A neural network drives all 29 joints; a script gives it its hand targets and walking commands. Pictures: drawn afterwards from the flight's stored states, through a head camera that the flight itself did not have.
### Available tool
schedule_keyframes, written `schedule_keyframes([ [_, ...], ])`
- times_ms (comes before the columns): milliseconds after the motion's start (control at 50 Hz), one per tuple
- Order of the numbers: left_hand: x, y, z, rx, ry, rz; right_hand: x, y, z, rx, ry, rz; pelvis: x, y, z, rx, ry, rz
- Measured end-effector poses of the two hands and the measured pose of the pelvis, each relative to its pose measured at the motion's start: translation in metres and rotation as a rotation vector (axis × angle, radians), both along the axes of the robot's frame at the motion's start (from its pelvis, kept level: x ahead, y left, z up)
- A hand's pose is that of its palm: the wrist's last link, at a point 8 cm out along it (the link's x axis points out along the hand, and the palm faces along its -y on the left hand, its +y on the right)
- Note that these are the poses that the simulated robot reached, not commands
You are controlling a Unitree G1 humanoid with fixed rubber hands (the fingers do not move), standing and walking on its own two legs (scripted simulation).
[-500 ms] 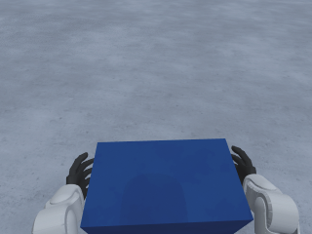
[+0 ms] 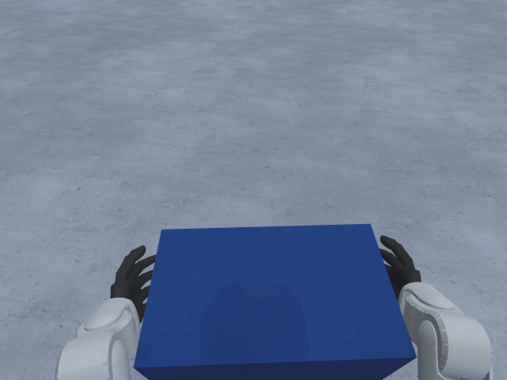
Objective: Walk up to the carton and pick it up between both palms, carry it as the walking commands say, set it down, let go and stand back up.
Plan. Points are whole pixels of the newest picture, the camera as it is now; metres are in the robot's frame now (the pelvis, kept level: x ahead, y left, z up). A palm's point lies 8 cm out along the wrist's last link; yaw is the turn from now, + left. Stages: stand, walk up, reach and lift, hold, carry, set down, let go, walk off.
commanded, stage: carry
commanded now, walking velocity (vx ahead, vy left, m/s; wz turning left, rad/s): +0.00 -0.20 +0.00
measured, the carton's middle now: (267, 325) +0.24 -0.01 +0.01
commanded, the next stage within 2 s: none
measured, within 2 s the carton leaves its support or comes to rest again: neither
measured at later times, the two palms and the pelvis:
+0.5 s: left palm (234, 327) +0.21 +0.03 +0.08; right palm out of the picture +0.21 -0.34 +0.08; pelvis -0.04 -0.14 +0.00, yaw +0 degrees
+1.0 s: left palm (322, 343) +0.18 -0.07 +0.09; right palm out of the picture +0.18 -0.44 +0.08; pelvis -0.07 -0.24 +0.01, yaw +1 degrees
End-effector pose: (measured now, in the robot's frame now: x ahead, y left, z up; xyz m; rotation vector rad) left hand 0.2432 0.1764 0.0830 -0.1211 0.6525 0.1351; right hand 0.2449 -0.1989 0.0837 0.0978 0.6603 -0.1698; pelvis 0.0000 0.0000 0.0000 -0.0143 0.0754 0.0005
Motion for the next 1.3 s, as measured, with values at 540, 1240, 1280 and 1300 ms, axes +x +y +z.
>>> schedule_keyframes([
  [540,-0.044,-0.144,-0.005,-0.005,0.006,0.012,-0.039,-0.144,-0.001,-0.006,0.006,0.011,-0.042,-0.15,-0.001,0.012,0.004,0.006],
  [1240,-0.086,-0.219,0.01,0.018,0.018,0.055,-0.067,-0.219,0.001,0.02,0.019,0.048,-0.077,-0.234,0.009,0.024,-0.024,0.035],
  [1280,-0.087,-0.213,0.01,0.013,0.017,0.062,-0.067,-0.212,0.002,0.015,0.018,0.055,-0.078,-0.23,0.008,0.025,-0.023,0.049],
  [1300,-0.088,-0.21,0.009,0.011,0.017,0.066,-0.066,-0.209,0.002,0.012,0.018,0.06,-0.078,-0.227,0.008,0.025,-0.022,0.057],
])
